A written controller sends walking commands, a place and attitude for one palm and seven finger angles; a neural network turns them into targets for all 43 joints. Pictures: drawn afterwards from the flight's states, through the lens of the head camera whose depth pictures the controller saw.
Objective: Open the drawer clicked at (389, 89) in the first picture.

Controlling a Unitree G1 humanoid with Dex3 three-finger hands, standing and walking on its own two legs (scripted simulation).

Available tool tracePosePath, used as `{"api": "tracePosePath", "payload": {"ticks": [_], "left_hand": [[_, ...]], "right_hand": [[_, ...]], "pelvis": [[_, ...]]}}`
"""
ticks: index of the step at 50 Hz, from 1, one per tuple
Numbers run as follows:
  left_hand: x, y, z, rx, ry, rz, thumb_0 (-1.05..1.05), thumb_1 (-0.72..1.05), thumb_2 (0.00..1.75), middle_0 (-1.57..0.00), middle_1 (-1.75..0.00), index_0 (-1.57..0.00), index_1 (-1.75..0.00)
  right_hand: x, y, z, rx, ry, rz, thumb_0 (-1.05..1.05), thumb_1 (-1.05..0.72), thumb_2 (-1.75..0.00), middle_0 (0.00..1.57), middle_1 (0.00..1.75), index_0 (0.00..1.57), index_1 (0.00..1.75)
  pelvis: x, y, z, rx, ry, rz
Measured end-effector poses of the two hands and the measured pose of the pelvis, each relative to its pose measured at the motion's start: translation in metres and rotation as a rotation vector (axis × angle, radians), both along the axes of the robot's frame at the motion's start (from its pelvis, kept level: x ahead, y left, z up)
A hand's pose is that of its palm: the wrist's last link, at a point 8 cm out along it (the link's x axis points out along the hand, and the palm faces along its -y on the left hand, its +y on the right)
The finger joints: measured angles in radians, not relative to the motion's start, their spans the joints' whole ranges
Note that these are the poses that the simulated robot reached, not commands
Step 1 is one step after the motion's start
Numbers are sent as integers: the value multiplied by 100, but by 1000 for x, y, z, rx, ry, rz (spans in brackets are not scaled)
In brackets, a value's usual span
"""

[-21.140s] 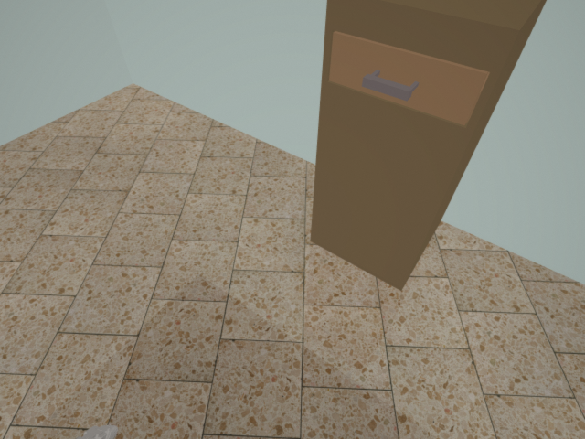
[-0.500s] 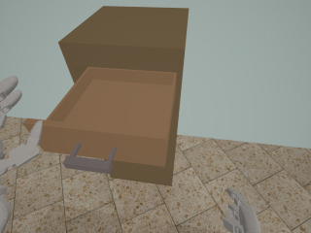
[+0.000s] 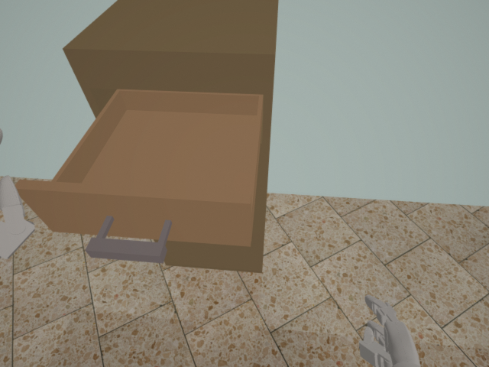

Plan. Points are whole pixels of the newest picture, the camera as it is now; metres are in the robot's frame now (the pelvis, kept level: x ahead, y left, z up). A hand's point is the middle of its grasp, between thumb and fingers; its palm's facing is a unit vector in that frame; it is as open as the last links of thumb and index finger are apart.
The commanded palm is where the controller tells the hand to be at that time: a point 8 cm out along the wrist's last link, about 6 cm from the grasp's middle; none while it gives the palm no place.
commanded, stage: step back with the hand held close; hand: left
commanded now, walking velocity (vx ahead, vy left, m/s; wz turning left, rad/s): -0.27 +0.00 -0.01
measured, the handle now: (132, 237) +0.30 +0.22 +0.05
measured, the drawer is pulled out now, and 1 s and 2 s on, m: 0.30 0.30 0.30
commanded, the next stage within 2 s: stop stepping back and stand still in 0.94 s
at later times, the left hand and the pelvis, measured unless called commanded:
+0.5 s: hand out of the picture +0.13 +0.24 +0.23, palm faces +0.53 -0.75 -0.39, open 7.4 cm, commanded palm +0.06 +0.29 +0.24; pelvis -0.07 +0.01 -0.02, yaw +0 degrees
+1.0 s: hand out of the picture +0.03 +0.24 +0.23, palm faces +0.47 -0.74 -0.49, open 7.4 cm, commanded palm -0.04 +0.28 +0.24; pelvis -0.16 +0.00 -0.01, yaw +2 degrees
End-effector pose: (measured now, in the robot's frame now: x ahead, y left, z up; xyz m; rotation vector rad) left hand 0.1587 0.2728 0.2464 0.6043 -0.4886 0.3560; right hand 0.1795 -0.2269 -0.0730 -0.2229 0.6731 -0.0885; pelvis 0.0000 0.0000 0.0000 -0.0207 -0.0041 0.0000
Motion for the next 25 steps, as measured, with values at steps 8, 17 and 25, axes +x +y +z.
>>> {"api": "tracePosePath", "payload": {"ticks": [8, 17, 25], "left_hand": [[-12, 3, -7, 95, 79, -54, 1, 88, 90, -22, -30, -21, -30], [-50, 6, -4, 117, -38, -7, 1, 88, 90, -22, -30, -21, -30], [-77, 0, -5, 35, -187, 3, 1, 88, 90, -22, -30, -21, -30]], "right_hand": [[-32, -12, -3, -40, 40, -88, 1, -91, -90, 20, 30, 20, 30], [-63, 0, -11, -54, 27, -60, 1, -91, -90, 20, 30, 20, 30], [-98, -2, -21, -70, 43, -65, 1, -90, -90, 21, 30, 21, 30]], "pelvis": [[-18, 11, -5, 15, 24, -11], [-46, 10, -16, 28, 14, -5], [-70, 7, -24, 14, 10, -6]]}}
